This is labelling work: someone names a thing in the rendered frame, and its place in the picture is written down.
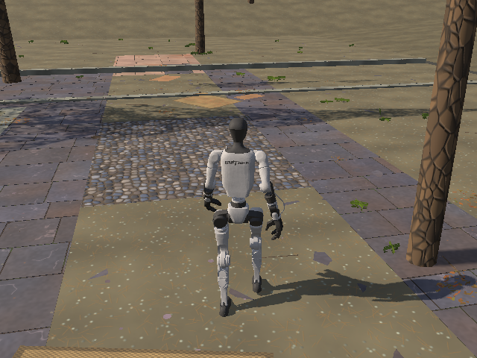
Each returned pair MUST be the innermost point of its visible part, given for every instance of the robot right foot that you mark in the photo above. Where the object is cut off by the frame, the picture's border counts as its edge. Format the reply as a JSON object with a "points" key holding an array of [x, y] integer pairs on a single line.
{"points": [[257, 286]]}

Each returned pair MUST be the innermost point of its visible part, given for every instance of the robot left hand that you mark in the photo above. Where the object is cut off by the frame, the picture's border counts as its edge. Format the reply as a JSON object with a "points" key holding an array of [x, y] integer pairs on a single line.
{"points": [[214, 201]]}

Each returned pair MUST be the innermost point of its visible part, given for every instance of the robot left upper arm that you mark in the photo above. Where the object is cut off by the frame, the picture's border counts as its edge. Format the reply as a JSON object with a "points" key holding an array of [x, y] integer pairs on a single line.
{"points": [[212, 167]]}

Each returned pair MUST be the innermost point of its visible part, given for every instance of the robot right hand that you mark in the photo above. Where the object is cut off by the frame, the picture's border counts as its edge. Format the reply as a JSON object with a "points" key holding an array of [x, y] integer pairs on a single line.
{"points": [[278, 229]]}

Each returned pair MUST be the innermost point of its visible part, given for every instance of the robot right upper arm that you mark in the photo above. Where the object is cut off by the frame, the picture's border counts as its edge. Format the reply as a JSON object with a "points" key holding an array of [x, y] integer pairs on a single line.
{"points": [[264, 171]]}

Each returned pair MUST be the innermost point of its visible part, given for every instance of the humanoid robot torso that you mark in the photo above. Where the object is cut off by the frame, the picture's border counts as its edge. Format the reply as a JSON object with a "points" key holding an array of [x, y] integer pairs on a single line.
{"points": [[237, 178]]}

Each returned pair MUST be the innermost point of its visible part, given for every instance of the left robot forearm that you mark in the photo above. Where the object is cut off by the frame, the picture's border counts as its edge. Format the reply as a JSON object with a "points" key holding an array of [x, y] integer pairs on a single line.
{"points": [[208, 193]]}

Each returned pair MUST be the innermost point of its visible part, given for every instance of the right robot forearm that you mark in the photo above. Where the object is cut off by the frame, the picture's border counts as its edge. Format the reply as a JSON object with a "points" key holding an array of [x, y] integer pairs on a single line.
{"points": [[272, 203]]}

